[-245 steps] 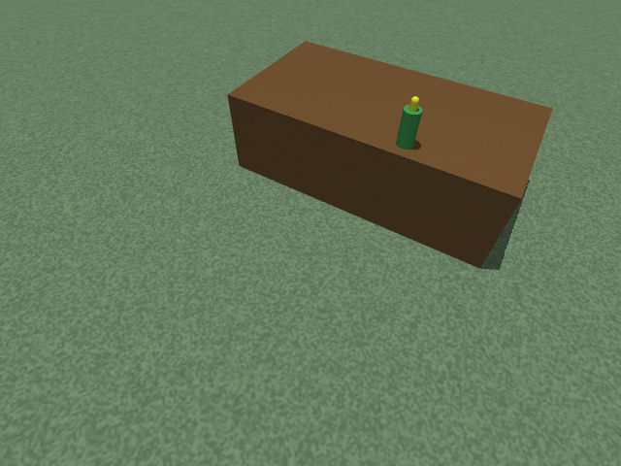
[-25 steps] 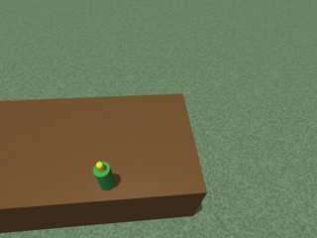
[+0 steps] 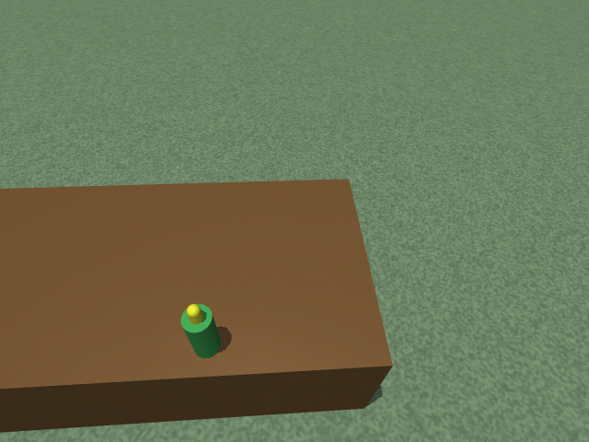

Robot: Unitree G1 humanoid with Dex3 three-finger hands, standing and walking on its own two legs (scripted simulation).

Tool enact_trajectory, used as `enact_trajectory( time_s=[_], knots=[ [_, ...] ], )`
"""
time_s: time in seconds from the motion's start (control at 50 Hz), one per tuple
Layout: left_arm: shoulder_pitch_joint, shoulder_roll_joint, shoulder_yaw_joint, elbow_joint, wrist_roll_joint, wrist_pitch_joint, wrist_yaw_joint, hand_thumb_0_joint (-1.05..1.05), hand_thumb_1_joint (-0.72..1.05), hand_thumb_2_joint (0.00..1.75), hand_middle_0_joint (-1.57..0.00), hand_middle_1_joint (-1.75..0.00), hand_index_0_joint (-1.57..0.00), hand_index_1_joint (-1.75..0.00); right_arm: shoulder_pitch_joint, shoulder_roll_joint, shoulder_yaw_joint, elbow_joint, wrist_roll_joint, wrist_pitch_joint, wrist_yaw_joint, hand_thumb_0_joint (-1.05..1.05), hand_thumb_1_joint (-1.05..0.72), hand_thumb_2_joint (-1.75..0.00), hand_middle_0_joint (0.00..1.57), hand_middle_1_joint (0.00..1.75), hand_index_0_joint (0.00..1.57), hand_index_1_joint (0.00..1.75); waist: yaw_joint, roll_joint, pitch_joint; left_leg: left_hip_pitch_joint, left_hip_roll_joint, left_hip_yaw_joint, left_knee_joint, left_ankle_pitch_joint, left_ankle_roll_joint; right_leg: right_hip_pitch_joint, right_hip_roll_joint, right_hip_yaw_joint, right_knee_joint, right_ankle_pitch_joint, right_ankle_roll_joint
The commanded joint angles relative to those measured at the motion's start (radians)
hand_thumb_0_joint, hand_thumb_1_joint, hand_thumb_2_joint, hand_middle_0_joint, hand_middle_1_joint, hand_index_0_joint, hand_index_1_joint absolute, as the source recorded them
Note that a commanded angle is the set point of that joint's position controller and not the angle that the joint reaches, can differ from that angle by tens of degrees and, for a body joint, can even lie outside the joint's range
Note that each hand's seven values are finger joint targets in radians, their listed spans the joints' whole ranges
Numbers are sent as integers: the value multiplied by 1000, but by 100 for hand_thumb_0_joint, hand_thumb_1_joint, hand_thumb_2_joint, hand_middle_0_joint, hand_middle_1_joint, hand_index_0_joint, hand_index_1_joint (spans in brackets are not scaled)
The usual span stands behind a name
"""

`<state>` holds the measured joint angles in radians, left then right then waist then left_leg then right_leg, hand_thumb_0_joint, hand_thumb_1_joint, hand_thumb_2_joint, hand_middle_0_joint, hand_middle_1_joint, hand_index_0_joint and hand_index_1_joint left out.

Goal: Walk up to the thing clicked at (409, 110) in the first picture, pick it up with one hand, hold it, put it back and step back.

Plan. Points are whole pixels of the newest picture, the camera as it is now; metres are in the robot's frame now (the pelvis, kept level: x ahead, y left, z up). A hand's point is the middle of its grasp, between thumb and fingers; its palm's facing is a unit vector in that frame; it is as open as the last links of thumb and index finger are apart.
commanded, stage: stand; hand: left
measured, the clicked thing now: (200, 327) +0.40 +0.21 -0.30
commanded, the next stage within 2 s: none
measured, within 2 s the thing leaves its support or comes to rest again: neither
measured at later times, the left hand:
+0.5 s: hand out of the picture +0.09 +0.26 -0.16, palm faces -0.03 -0.94 -0.34, open 7.4 cm
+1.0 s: hand out of the picture +0.08 +0.26 -0.16, palm faces -0.03 -0.94 -0.34, open 7.4 cm
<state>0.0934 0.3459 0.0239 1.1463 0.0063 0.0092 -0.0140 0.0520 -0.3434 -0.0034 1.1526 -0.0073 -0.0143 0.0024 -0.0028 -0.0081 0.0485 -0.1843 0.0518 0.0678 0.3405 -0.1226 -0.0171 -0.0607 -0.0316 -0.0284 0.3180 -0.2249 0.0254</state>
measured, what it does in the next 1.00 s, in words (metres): stands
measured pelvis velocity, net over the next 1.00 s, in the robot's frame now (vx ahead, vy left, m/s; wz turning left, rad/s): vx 0.01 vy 0.00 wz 0.00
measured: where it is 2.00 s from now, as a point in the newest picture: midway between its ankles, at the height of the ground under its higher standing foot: outside the picture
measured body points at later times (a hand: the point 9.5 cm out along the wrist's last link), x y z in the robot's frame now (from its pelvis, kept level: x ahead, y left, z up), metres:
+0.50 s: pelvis +0.00 +0.00 +0.00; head +0.01 +0.01 +0.45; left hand +0.09 +0.31 -0.13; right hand +0.08 -0.30 -0.13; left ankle +0.04 +0.13 -0.75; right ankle -0.03 -0.13 -0.75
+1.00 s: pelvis +0.01 +0.00 +0.00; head +0.02 +0.01 +0.45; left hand +0.08 +0.31 -0.13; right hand +0.08 -0.30 -0.13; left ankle +0.04 +0.13 -0.75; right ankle -0.03 -0.13 -0.75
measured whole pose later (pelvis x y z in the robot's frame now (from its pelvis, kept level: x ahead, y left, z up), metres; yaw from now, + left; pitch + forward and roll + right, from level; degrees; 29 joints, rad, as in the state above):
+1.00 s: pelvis +0.01 +0.00 +0.00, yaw +0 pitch -2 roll +0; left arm 0.12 0.36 0.00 1.12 0.01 0.00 0.00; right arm 0.09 -0.34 0.00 1.16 -0.01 0.00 0.01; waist -0.01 -0.01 0.05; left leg -0.16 0.04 0.07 0.33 -0.13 -0.01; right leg -0.04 -0.04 -0.02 0.31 -0.23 0.03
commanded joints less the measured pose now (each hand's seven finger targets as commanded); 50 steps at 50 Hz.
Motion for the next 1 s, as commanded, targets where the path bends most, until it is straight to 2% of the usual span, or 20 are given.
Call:
enact_trajectory(
  time_s=[0.0, 0.04, 0.1, 0.14, 0.18, 0.24, 0.3, 0.38, 0.48, 0.5, 0.54, 0.56, 0.62, 0.88, 0.92, 0.98],
  knots=[
    [-41, 213, 27, -70, 5, -37, 15, 0, 90, 90, -20, -30, -20, -30, -45, -214, -40, -58, -4, -19, -5, 0, -90, -90, 20, 30, 20, 30, -7, 16, -89, 127, 108, -97, -40, 125, 23, -80, -111, 83, -72, 127, -33],
    [-44, 215, 25, -68, 4, -37, 17, 0, 90, 90, -20, -30, -20, -30, -41, -213, -39, -57, -4, -18, -4, 0, -90, -90, 20, 30, 20, 30, -8, 9, -80, 116, 107, -100, -46, 99, 23, -78, -113, 87, -81, 104, -33],
    [-35, 217, 24, -72, 4, -37, 19, 0, 90, 90, -20, -30, -20, -30, -47, -216, -42, -61, -5, -17, -3, 0, -90, -90, 20, 30, 20, 30, -6, 10, -89, 128, 109, -98, -42, 142, 23, -74, -110, 78, -70, 135, -34],
    [-29, 214, 23, -73, 3, -37, 18, 0, 90, 90, -20, -30, -20, -30, -44, -217, -42, -60, -4, -17, -4, 0, -90, -90, 20, 30, 20, 30, -3, 18, -87, 128, 106, -94, -45, 112, 23, -71, -113, 83, -76, 118, -35],
    [-29, 217, 22, -76, 3, -39, 18, 0, 90, 90, -20, -30, -20, -30, -42, -215, -42, -60, -3, -18, -3, 0, -90, -90, 20, 30, 20, 30, -3, 15, -99, 133, 108, -95, -44, 148, 25, -58, -116, 81, -69, 152, -35],
    [-29, 213, 20, -77, 4, -37, 20, 0, 90, 90, -20, -30, -20, -30, -40, -219, -43, -58, -4, -19, -3, 0, -90, -90, 20, 30, 20, 30, -2, 15, -90, 129, 109, -96, -47, 134, 23, -65, -115, 81, -71, 131, -34],
    [-24, 218, 19, -79, 3, -37, 20, 0, 90, 90, -20, -30, -20, -30, -42, -214, -42, -57, -4, -19, -3, 0, -90, -90, 20, 30, 20, 30, 1, 4, -95, 136, 111, -97, -45, 168, 24, -59, -113, 76, -63, 156, -34],
    [-21, 218, 17, -81, 6, -39, 22, 0, 90, 90, -20, -30, -20, -30, -40, -219, -44, -56, -2, -17, -3, 0, -90, -90, 20, 30, 20, 30, -1, 6, -100, 145, 110, -93, -38, 161, 26, -60, -117, 79, -70, 164, -32],
    [-14, 218, 16, -79, 5, -35, 21, 0, 90, 90, -20, -30, -20, -30, -33, -223, -45, -52, -3, -13, -2, 0, -90, -90, 20, 30, 20, 30, -2, 16, -61, 111, 100, -94, -61, 46, 22, -77, -114, 81, -87, 83, -36],
    [-16, 222, 16, -81, 7, -36, 21, 0, 90, 90, -20, -30, -20, -30, -32, -216, -43, -54, -2, -13, 0, 0, -90, -90, 20, 30, 20, 30, -4, 11, -70, 117, 103, -95, -59, 68, 25, -69, -115, 78, -81, 101, -36],
    [-21, 226, 17, -82, 5, -37, 22, 0, 90, 90, -20, -30, -20, -30, -28, -211, -41, -53, -3, -13, 0, 0, -90, -90, 20, 30, 20, 30, -7, -12, -48, 106, 99, -99, -69, 58, 19, -85, -111, 78, -83, 86, -34],
    [-19, 223, 17, -82, 5, -38, 21, 0, 90, 90, -20, -30, -20, -30, -19, -222, -43, -53, -3, -13, -1, 0, -90, -90, 20, 30, 20, 30, -6, 11, -64, 115, 101, -96, -62, 47, 26, -74, -118, 85, -89, 88, -36],
    [-18, 226, 18, -85, 5, -35, 21, 0, 90, 90, -20, -30, -20, -30, -27, -216, -43, -54, -3, -14, -1, 0, -90, -90, 20, 30, 20, 30, -3, 10, -69, 115, 104, -100, -62, 98, 21, -71, -112, 76, -74, 100, -37],
    [-2, 221, 14, -84, 5, -35, 21, 0, 90, 90, -20, -30, -20, -30, -18, -225, -41, -57, -2, -14, -3, 0, -90, -90, 20, 30, 20, 30, -2, 16, -83, 133, 103, -95, -45, 114, 26, -67, -118, 80, -76, 129, -36],
    [-1, 222, 14, -86, 6, -37, 23, 0, 90, 90, -20, -30, -20, -30, -16, -221, -42, -56, -2, -15, -3, 0, -90, -90, 20, 30, 20, 30, -2, 1, -83, 132, 107, -99, -41, 155, 26, -63, -116, 76, -69, 151, -33],
    [1, 221, 14, -83, 5, -36, 23, 0, 90, 90, -20, -30, -20, -30, -15, -218, -39, -58, 0, -14, -3, 0, -90, -90, 20, 30, 20, 30, -5, 7, -77, 136, 103, -92, -41, 133, 26, -66, -118, 78, -73, 149, -36]
  ],
)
